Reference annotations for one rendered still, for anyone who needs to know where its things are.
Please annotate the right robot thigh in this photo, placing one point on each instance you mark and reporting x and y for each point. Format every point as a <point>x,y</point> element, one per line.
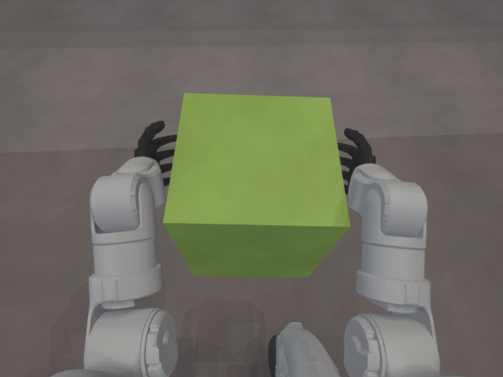
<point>301,354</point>

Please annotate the robot right shin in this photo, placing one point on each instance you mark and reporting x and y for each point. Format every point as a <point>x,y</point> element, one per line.
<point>293,325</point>

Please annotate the right robot forearm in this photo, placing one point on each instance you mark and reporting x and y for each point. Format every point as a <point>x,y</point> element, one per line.
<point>394,227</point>

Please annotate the left robot upper arm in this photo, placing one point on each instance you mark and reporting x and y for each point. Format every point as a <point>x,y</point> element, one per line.
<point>130,343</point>

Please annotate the robot right hand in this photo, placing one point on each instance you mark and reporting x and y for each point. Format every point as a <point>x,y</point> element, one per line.
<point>360,155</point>

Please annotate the robot left hand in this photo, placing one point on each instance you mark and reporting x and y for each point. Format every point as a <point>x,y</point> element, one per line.
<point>147,147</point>

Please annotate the left robot forearm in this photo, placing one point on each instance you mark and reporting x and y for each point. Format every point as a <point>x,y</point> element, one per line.
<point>123,227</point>

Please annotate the carton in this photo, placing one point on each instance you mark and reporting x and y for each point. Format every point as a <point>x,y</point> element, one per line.
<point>256,185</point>

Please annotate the right robot upper arm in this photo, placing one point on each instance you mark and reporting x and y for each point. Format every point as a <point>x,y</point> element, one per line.
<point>389,345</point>

